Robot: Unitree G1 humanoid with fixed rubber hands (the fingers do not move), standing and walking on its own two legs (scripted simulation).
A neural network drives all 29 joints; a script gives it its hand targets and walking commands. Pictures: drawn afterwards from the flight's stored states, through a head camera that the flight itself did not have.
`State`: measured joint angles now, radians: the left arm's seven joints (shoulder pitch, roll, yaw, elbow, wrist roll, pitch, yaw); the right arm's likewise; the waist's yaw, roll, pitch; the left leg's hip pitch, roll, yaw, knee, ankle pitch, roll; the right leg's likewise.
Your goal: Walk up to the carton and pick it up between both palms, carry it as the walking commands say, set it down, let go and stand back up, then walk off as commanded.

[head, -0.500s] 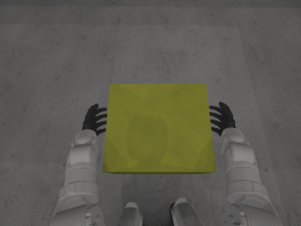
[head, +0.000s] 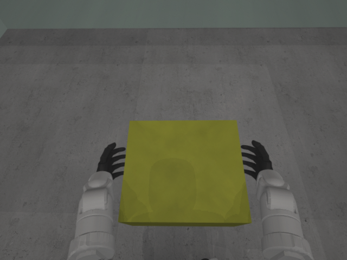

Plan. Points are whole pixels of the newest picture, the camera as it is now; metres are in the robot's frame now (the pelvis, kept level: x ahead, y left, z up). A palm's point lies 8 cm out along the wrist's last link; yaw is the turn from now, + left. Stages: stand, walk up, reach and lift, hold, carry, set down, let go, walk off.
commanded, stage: reach and lift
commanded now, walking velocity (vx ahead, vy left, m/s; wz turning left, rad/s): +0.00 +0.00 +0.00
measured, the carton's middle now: (182, 174) +0.37 -0.02 -0.11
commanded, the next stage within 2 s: hold in 1.86 s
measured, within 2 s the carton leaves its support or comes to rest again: neither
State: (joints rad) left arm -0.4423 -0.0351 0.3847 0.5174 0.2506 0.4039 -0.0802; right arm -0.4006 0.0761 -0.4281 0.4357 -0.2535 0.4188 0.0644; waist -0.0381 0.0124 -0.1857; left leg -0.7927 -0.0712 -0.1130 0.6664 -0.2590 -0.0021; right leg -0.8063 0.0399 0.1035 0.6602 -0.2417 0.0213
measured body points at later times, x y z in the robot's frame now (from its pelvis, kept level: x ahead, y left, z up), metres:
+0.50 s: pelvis +0.01 +0.00 +0.03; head +0.03 +0.00 +0.48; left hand +0.34 +0.18 +0.03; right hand +0.32 -0.20 +0.03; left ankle +0.02 +0.12 -0.71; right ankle +0.03 -0.13 -0.71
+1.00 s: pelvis +0.02 +0.00 +0.04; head -0.03 +0.00 +0.49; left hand +0.33 +0.18 +0.08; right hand +0.31 -0.20 +0.08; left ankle +0.02 +0.12 -0.71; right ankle +0.03 -0.13 -0.71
